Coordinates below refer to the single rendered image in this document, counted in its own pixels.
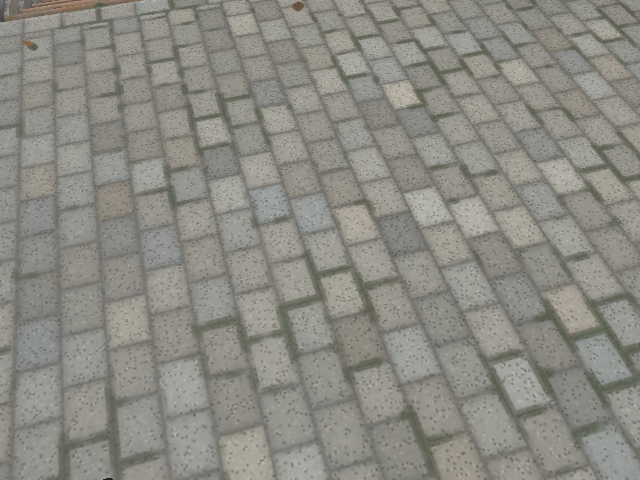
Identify stairs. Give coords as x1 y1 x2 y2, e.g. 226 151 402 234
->
4 0 141 22

